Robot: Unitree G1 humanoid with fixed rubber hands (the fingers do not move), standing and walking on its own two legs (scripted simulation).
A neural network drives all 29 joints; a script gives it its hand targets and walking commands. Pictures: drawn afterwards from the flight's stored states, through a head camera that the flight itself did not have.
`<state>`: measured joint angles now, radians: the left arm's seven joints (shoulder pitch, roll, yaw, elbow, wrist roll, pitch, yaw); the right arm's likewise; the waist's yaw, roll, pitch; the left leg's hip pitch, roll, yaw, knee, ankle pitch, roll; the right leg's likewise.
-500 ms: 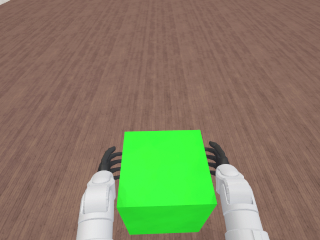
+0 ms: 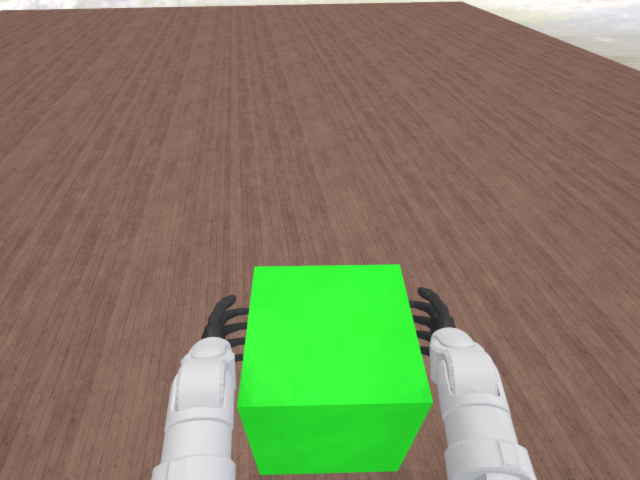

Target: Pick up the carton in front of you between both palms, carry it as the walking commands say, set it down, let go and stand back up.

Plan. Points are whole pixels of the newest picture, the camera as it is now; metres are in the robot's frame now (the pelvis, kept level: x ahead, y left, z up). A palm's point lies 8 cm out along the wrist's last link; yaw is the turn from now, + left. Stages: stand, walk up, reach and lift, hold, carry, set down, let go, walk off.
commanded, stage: hold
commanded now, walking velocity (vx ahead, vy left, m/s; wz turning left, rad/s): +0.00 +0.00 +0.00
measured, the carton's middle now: (328, 372) +0.30 +0.00 -0.04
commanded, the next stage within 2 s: set down in 0.20 s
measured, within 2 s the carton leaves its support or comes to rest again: neither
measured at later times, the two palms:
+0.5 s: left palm (219, 338) +0.32 +0.16 +0.01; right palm (426, 328) +0.33 -0.14 +0.02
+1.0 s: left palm (229, 385) +0.36 +0.17 -0.19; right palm (390, 375) +0.37 -0.12 -0.18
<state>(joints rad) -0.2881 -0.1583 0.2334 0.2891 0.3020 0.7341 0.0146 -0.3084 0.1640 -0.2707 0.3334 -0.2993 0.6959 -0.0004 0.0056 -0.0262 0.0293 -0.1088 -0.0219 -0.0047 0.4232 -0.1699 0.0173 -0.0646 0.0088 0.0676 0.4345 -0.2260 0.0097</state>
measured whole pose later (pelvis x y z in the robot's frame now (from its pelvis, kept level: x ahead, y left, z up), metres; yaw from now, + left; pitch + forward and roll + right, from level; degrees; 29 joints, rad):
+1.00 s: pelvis -0.03 -0.01 -0.11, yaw +0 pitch +33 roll -1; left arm -0.65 -0.05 0.41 0.57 0.23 0.19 -0.03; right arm -0.61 0.17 -0.38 0.53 -0.19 0.17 -0.11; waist 0.04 -0.04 -0.10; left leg -1.34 -0.05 -0.08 1.11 -0.34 -0.02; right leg -1.29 0.09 0.07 1.14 -0.41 0.02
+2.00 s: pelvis -0.08 -0.01 -0.35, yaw -2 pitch +45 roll -2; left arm -1.17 0.16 0.39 0.80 0.10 0.23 0.06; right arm -1.22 -0.07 -0.32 0.86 -0.07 0.19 -0.18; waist 0.08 -0.06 0.07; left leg -2.25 -0.11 -0.09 1.97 -0.49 -0.07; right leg -2.20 0.19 0.06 2.00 -0.58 0.08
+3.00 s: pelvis -0.08 -0.02 -0.40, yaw -2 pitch +38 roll +1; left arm -1.30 0.24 0.40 1.04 0.11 0.16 -0.02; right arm -1.39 -0.17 -0.30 1.11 -0.09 0.14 -0.10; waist 0.10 -0.06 0.26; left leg -2.28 -0.04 -0.04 2.15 -0.53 -0.05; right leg -2.25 0.17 0.03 2.19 -0.60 0.05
